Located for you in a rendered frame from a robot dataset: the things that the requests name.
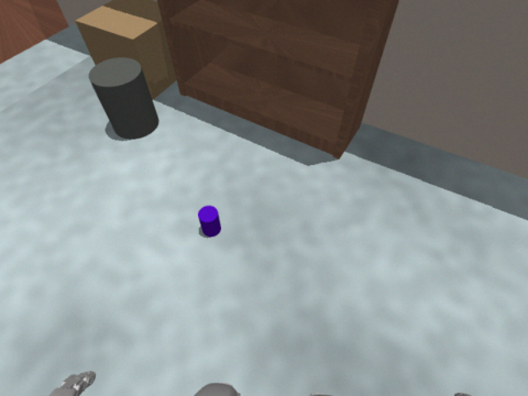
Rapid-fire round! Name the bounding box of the bookshelf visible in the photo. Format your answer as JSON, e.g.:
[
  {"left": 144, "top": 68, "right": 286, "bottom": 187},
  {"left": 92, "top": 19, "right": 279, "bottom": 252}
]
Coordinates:
[{"left": 158, "top": 0, "right": 399, "bottom": 159}]

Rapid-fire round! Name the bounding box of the left robot hand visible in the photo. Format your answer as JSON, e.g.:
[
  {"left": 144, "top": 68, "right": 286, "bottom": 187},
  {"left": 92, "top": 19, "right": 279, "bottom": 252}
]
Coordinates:
[{"left": 49, "top": 371, "right": 96, "bottom": 396}]

